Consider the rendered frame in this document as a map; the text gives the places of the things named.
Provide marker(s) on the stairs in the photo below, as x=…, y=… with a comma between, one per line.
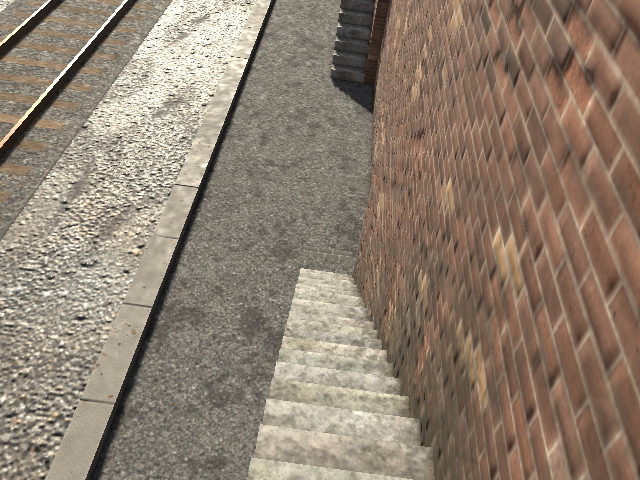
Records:
x=335, y=410
x=352, y=40

